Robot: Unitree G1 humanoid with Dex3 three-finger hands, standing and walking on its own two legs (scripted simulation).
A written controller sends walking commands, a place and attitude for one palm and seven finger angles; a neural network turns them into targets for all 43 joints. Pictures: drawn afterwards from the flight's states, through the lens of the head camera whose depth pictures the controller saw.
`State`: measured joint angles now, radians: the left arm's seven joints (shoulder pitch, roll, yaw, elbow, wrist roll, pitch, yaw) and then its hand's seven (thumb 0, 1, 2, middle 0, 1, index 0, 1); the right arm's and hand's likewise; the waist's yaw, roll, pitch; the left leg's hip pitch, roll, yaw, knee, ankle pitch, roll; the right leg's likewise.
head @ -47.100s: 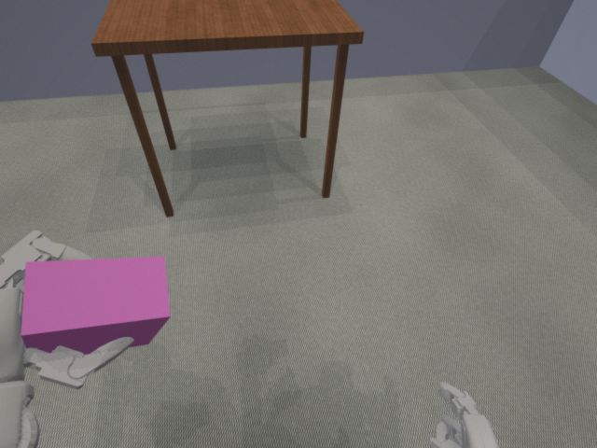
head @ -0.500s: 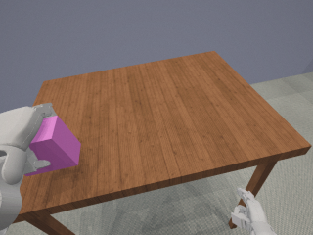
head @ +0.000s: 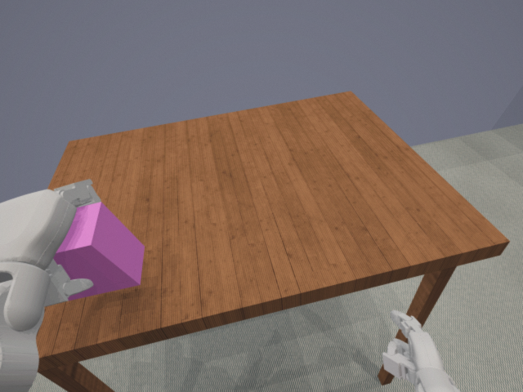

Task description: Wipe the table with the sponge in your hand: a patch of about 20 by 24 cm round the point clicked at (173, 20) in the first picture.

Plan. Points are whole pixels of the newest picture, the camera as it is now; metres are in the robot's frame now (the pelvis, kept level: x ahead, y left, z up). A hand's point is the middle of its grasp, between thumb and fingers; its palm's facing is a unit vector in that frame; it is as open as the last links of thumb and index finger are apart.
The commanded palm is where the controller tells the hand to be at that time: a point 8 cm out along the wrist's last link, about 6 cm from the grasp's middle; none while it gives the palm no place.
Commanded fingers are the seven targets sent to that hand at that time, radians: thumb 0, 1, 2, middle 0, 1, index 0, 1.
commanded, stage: bring the sponge back beside the body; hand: left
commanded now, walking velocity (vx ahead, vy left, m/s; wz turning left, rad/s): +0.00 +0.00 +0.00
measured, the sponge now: (85, 262) +0.20 +0.29 +0.15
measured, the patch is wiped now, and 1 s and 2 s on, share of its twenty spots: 1.00 1.00 1.00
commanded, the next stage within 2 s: step back with the hand held close in 0.36 s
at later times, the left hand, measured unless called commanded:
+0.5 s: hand (69, 254) +0.19 +0.28 +0.19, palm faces +0.23 -0.12 -0.97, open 10.2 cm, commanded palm +0.15 +0.27 +0.25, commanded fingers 0.00 0.10 1.30 -1.20 -1.60 -1.20 -1.60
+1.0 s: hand (74, 229) +0.20 +0.26 +0.22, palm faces +0.47 -0.78 -0.41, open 10.2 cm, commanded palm +0.13 +0.30 +0.25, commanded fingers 0.00 0.10 1.30 -1.20 -1.60 -1.20 -1.60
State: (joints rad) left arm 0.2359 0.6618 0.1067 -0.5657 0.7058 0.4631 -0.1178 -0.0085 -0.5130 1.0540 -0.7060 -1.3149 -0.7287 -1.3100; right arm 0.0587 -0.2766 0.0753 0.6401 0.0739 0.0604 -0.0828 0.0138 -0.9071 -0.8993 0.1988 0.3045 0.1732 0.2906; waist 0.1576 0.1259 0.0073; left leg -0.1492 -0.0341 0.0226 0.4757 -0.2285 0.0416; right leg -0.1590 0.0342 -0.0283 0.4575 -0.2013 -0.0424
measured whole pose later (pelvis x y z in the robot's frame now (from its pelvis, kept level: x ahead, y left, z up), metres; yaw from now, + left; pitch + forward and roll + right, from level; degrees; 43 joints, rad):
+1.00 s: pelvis -0.02 +0.01 -0.02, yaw +1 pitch +2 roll -2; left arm 0.39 0.46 0.50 -0.64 -0.08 -0.12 0.15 -0.01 -0.52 1.06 -0.71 -1.32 -0.73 -1.32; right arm 0.30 -0.25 0.02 0.57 0.03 -0.01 -0.06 0.02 -0.91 -0.90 0.20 0.30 0.20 0.30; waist -0.05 0.02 -0.03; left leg -0.43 -0.04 -0.02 0.68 -0.29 0.05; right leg -0.41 0.03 -0.06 0.59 -0.21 -0.02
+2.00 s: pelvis -0.21 -0.01 -0.02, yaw +2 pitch +0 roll +1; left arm 0.32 0.49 0.55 -0.73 -0.09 -0.19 0.14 -0.01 -0.53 1.06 -0.71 -1.32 -0.74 -1.31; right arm 0.17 -0.19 -0.02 0.59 0.03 -0.14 -0.04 0.01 -0.91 -0.90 0.20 0.30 0.20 0.30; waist -0.01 -0.07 0.08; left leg -0.41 0.07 0.05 0.71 -0.29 -0.03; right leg -0.63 0.03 0.05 1.10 -0.47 0.04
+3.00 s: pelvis -0.45 -0.11 -0.02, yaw +3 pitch -3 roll +0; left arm 0.28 0.42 0.43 -0.52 -0.06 -0.13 0.11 -0.01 -0.53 1.06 -0.71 -1.33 -0.73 -1.32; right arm 0.24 -0.23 0.02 0.59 0.03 -0.10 -0.05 0.01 -0.91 -0.90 0.20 0.30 0.20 0.30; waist -0.02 0.05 -0.04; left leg -0.47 0.04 -0.02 0.96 -0.42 0.02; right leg -0.37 0.00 -0.11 0.68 -0.24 -0.07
